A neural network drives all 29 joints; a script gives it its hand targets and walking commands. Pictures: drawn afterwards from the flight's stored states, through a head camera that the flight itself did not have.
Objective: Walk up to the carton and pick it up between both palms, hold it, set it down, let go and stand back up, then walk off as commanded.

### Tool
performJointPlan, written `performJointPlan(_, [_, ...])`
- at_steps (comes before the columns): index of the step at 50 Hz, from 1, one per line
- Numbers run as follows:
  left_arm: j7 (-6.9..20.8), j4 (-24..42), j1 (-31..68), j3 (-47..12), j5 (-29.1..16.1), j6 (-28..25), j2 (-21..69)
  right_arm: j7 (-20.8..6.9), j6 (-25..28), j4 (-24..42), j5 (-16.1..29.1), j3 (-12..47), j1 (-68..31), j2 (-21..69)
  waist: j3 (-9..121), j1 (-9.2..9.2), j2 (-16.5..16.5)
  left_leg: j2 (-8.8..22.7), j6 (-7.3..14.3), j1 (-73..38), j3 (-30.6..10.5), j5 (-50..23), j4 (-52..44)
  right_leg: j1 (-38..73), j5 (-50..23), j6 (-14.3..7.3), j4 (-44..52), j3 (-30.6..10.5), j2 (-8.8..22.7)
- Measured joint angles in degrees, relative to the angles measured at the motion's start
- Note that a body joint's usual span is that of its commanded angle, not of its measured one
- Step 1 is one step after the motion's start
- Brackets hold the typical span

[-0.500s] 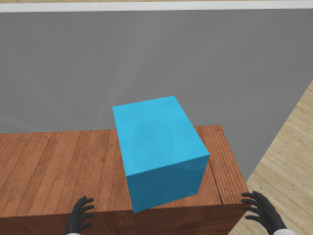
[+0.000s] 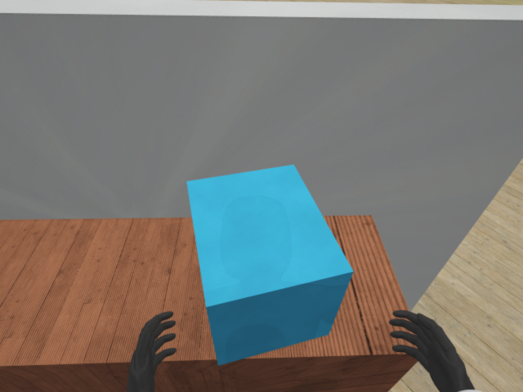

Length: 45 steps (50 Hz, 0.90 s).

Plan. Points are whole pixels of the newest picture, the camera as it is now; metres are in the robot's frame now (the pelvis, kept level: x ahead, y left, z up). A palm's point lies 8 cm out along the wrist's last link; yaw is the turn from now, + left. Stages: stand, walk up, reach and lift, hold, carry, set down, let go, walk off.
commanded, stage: reach and lift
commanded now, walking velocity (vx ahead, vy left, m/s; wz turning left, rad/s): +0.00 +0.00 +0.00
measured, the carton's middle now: (258, 258) +0.36 +0.03 -0.02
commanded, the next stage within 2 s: none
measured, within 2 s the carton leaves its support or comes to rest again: neither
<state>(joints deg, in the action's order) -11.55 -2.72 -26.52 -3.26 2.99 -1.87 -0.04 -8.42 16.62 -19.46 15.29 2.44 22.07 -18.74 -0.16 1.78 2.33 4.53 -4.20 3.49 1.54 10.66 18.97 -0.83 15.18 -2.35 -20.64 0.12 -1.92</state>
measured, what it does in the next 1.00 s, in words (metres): stands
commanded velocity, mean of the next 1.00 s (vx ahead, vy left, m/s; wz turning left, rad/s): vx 0.00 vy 0.00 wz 0.00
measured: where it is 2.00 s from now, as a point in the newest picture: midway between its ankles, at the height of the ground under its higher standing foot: outside the picture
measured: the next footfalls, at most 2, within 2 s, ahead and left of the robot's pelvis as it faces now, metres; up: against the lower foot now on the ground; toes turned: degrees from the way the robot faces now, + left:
none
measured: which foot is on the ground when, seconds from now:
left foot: down 0.00-1.00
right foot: down 0.00-1.00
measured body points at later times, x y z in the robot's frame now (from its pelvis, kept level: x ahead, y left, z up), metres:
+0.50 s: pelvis -0.02 -0.02 +0.00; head -0.05 +0.00 +0.45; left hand +0.20 +0.18 +0.04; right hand +0.23 -0.22 +0.04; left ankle +0.00 +0.16 -0.74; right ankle -0.04 -0.09 -0.75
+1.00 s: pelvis -0.03 -0.01 +0.00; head -0.02 +0.00 +0.45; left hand +0.25 +0.19 +0.08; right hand +0.30 -0.20 +0.09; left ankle +0.00 +0.16 -0.75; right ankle -0.04 -0.09 -0.75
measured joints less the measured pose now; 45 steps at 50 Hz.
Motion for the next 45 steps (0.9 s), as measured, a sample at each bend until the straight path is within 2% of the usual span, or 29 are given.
performJointPlan(8, [-0.77, 3.67, -0.06, -1.1, -0.05, -1.44, 0.28, 1.0, 1.57, 2.55, 2.52, 1.26, -0.14, 0.04, 0.09, 0.54, 0.32, 0.31, -0.5, 0.27, -0.79, -0.23, 0.32, -0.24, 0.16, -0.54, -0.69, 0.61, -0.4])
performJointPlan(13, [-1.25, 3.47, 1.69, -1.31, -0.69, 0.32, 0.43, 1.79, 0.1, 3.7, 2.59, 1.2, -1.75, 0.58, -0.32, 0.74, 0.35, 0.39, -0.63, 0.56, -0.98, -0.66, 0.4, -0.94, 0.19, -0.8, -1.65, 0.69, -0.53])
performJointPlan(21, [-2.32, 5.11, 9.49, 0.09, -2.94, 7.0, -0.83, 4.02, -5.88, 6.68, 1.88, 0.14, -9.21, 2.25, -1.05, 1.34, 0.36, 0.68, -0.81, 0.96, -0.33, -1.88, -0.58, -2.76, -0.37, -1.21, -2.76, -0.18, -0.94])
performJointPlan(27, [-1.35, 5.44, 15.15, 3.02, -3.45, 13.56, -0.63, 6.43, -10.98, 6.31, 1.95, 0.41, -15.29, 1.97, -1.6, 1.48, 0.0, 0.65, -0.55, 0.5, -0.3, -3.01, -2.19, -2.76, -1.23, -1.27, -1.91, -0.4, -1.04])
performJointPlan(36, [0.65, 11.41, 17.84, 5.5, -4.12, 20.36, -0.17, 8.95, -16.24, 9.05, 3.08, 0.93, -20.42, 1.09, -2.24, 1.38, -1.25, 0.52, -0.6, 0.02, -0.46, -3.96, -3.66, -2.14, -2.42, -1.01, -0.07, -0.55, -1.03])
performJointPlan(45, [0.31, 12.56, 23.88, 6.73, -6.06, 26.58, -0.76, 9.73, -20.75, 9.15, 3.73, 0.48, -27.1, 0.08, -2.89, 1.64, -1.73, 0.17, -0.31, 1.62, -0.02, -4.37, -3.66, -4.2, -2.87, -0.62, -0.48, -1.23, -0.76])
